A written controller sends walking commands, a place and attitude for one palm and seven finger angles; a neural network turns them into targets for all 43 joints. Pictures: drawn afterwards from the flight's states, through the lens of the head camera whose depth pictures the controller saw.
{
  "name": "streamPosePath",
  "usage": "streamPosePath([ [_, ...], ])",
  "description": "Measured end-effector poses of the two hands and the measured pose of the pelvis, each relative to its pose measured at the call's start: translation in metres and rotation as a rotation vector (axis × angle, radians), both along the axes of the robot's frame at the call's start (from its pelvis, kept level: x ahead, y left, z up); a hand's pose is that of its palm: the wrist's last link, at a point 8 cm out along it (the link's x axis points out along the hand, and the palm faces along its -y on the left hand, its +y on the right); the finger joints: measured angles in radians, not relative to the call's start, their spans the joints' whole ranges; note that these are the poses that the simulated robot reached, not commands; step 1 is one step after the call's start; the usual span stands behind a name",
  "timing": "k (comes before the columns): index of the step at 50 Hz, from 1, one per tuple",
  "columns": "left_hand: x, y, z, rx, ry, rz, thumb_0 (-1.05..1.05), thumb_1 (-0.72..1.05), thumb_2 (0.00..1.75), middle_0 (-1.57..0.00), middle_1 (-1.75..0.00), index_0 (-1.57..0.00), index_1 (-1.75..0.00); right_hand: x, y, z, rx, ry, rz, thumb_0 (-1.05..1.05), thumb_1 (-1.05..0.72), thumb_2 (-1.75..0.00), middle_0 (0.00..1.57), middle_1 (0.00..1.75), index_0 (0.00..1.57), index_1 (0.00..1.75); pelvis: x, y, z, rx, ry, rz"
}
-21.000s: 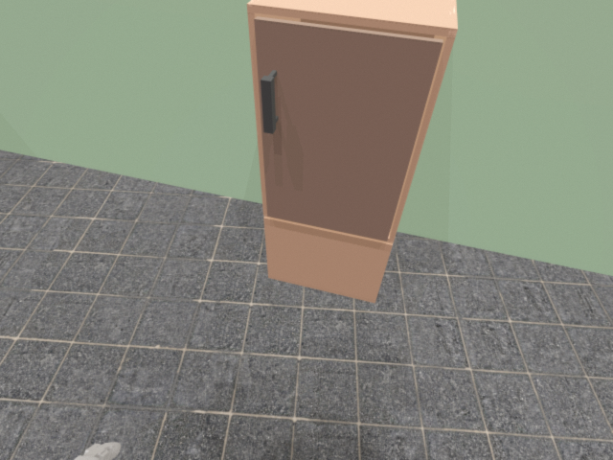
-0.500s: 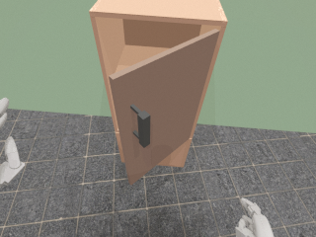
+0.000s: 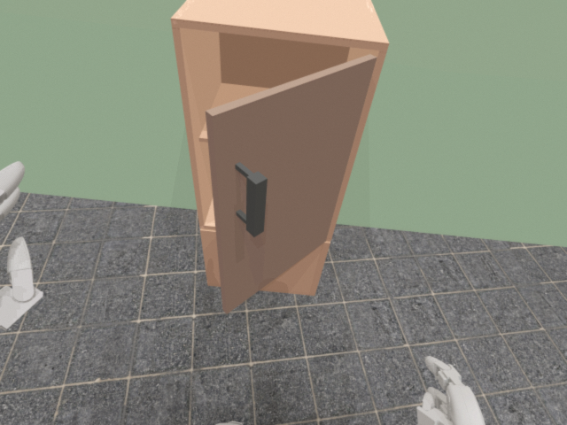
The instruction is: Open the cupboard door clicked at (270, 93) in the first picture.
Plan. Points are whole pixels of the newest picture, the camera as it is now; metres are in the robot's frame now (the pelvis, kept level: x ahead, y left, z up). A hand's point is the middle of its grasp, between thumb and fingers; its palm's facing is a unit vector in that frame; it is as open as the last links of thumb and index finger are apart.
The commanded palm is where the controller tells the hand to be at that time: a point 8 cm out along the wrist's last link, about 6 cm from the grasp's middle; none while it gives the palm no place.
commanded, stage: step back with the hand held close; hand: left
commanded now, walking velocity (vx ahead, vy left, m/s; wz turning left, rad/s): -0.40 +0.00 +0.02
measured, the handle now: (248, 199) +0.48 +0.11 +0.04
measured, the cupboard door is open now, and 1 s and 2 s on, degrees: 46 46 46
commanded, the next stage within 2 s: stop stepping back and stand still in 0.06 s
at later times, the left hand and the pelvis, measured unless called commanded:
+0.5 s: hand out of the picture +0.05 +0.26 +0.19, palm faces +0.41 -0.76 -0.51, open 7.4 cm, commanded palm +0.01 +0.29 +0.18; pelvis -0.14 +0.00 +0.00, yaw -3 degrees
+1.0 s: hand out of the picture +0.03 +0.24 +0.19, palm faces +0.41 -0.74 -0.53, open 7.4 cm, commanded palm -0.02 +0.29 +0.18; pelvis -0.16 -0.01 +0.00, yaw -1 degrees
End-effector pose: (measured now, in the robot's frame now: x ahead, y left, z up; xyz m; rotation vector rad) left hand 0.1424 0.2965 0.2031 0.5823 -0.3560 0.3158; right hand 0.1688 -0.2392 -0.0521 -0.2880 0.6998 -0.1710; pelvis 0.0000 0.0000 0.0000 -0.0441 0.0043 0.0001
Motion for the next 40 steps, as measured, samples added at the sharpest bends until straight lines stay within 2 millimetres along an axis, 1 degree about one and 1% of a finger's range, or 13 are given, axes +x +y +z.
streamPosePath([
  [3, -0.004, 0.018, -0.004, -0.030, -0.033, 0.054, 0.01, 0.88, 0.90, -0.22, -0.30, -0.22, -0.30, -0.013, -0.003, 0.000, -0.056, 0.033, -0.010, 0.02, -0.91, -0.90, 0.20, 0.30, 0.20, 0.30, -0.005, 0.009, 0.000, -0.006, 0.010, 0.006],
  [6, 0.000, 0.032, -0.016, -0.070, -0.015, 0.082, 0.01, 0.89, 0.90, -0.21, -0.30, -0.21, -0.30, -0.025, 0.004, -0.002, -0.070, 0.059, -0.003, 0.02, -0.91, -0.90, 0.20, 0.30, 0.20, 0.30, -0.027, 0.016, 0.001, 0.014, 0.006, 0.004],
  [8, -0.001, 0.033, -0.024, -0.085, 0.041, 0.067, 0.02, 0.89, 0.90, -0.21, -0.30, -0.21, -0.30, -0.036, 0.013, 0.000, -0.051, 0.047, 0.015, 0.02, -0.91, -0.90, 0.20, 0.30, 0.20, 0.30, -0.045, 0.018, 0.004, 0.013, 0.002, -0.015],
  [10, -0.008, 0.025, -0.028, -0.088, 0.095, 0.021, 0.02, 0.89, 0.90, -0.21, -0.30, -0.21, -0.30, -0.048, 0.023, 0.003, -0.020, 0.022, 0.027, 0.02, -0.91, -0.90, 0.20, 0.30, 0.20, 0.30, -0.060, 0.020, 0.007, -0.001, 0.001, -0.025],
  [15, -0.049, -0.003, -0.011, -0.050, 0.106, -0.109, 0.02, 0.89, 0.90, -0.21, -0.30, -0.21, -0.30, -0.089, 0.040, 0.011, 0.045, -0.023, 0.017, 0.02, -0.91, -0.90, 0.20, 0.30, 0.20, 0.30, -0.086, 0.016, 0.010, -0.010, 0.006, -0.049],
  [19, -0.084, -0.005, 0.008, -0.005, 0.066, -0.063, 0.02, 0.88, 0.90, -0.22, -0.30, -0.22, -0.30, -0.121, 0.041, 0.009, 0.065, -0.001, 0.017, 0.02, -0.90, -0.90, 0.20, 0.30, 0.20, 0.30, -0.105, 0.006, 0.016, -0.002, 0.022, -0.025],
  [21, -0.101, 0.000, 0.012, 0.016, 0.062, 0.006, 0.02, 0.88, 0.90, -0.22, -0.30, -0.22, -0.30, -0.134, 0.037, 0.003, 0.078, 0.010, 0.026, 0.02, -0.90, -0.90, 0.21, 0.30, 0.20, 0.30, -0.117, 0.001, 0.015, 0.020, 0.036, -0.004],
  [24, -0.127, 0.000, 0.006, 0.024, 0.068, 0.071, 0.02, 0.89, 0.90, -0.22, -0.30, -0.21, -0.30, -0.151, 0.023, -0.018, 0.074, 0.030, 0.038, 0.01, -0.90, -0.90, 0.21, 0.30, 0.20, 0.30, -0.141, -0.002, 0.002, 0.058, 0.048, -0.044],
  [27, -0.141, 0.000, 0.003, -0.036, 0.054, 0.088, 0.02, 0.89, 0.90, -0.21, -0.30, -0.21, -0.30, -0.177, 0.008, -0.025, 0.061, 0.113, 0.013, 0.02, -0.90, -0.90, 0.21, 0.30, 0.20, 0.30, -0.145, -0.003, 0.007, 0.059, 0.048, -0.032],
  [31, -0.144, 0.005, -0.012, -0.119, 0.035, 0.142, 0.02, 0.89, 0.90, -0.21, -0.30, -0.21, -0.30, -0.199, -0.011, -0.024, 0.014, 0.132, -0.038, 0.02, -0.90, -0.90, 0.21, 0.30, 0.20, 0.30, -0.144, -0.003, 0.010, 0.085, 0.041, -0.012],
  [35, -0.137, 0.008, -0.026, -0.142, 0.041, 0.142, 0.02, 0.89, 0.90, -0.21, -0.30, -0.21, -0.30, -0.201, -0.023, -0.027, -0.040, 0.096, -0.060, 0.02, -0.90, -0.90, 0.20, 0.30, 0.20, 0.30, -0.148, 0.005, -0.001, 0.071, 0.025, 0.011],
  [37, -0.134, 0.006, -0.027, -0.120, 0.041, 0.118, 0.02, 0.89, 0.90, -0.21, -0.30, -0.21, -0.30, -0.200, -0.022, -0.027, -0.027, 0.068, -0.083, 0.02, -0.91, -0.90, 0.20, 0.30, 0.20, 0.30, -0.153, 0.005, -0.005, 0.090, 0.007, 0.003],
  [40, -0.132, -0.003, -0.020, -0.055, 0.048, 0.076, 0.02, 0.89, 0.90, -0.21, -0.30, -0.21, -0.30, -0.199, -0.014, -0.025, 0.021, 0.010, -0.081, 0.02, -0.91, -0.90, 0.20, 0.30, 0.20, 0.30, -0.160, 0.000, -0.007, 0.099, -0.021, -0.012],
])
